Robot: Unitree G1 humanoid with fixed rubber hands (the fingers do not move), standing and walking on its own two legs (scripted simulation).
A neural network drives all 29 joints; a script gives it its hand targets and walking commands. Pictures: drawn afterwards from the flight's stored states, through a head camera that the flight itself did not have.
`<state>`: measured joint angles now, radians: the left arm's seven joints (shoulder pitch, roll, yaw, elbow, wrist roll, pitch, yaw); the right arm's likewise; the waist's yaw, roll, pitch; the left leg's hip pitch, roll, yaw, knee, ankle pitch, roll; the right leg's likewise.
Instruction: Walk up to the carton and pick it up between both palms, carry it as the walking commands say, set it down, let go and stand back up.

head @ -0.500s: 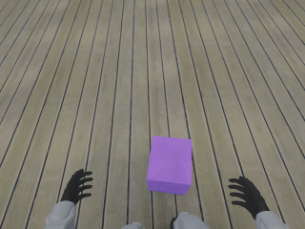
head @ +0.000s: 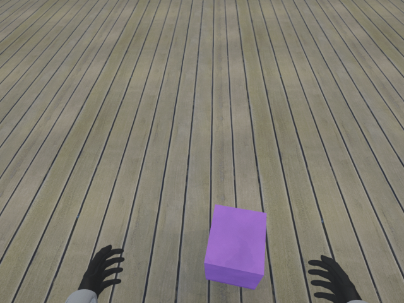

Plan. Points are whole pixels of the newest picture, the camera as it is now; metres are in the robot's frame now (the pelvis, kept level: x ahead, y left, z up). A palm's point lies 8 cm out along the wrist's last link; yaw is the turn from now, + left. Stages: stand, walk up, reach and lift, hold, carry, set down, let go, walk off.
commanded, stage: let go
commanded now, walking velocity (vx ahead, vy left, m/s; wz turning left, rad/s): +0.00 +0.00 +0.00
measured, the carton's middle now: (235, 247) +0.44 -0.09 -0.63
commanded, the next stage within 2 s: stand in 0.06 s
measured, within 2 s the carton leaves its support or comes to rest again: neither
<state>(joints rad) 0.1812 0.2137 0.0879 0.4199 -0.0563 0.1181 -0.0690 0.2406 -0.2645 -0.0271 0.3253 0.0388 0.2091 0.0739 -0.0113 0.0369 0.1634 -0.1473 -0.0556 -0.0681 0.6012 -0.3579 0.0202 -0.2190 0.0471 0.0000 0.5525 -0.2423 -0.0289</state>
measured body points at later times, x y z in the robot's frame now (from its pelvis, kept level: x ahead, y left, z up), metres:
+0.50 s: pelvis +0.06 -0.01 +0.00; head +0.06 -0.03 +0.45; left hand +0.22 +0.26 -0.08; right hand +0.21 -0.26 -0.09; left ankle -0.02 +0.10 -0.73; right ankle +0.04 -0.11 -0.73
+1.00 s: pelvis +0.03 +0.00 +0.00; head +0.00 -0.01 +0.45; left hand +0.17 +0.26 -0.09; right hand +0.17 -0.27 -0.09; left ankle -0.02 +0.10 -0.73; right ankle +0.04 -0.11 -0.73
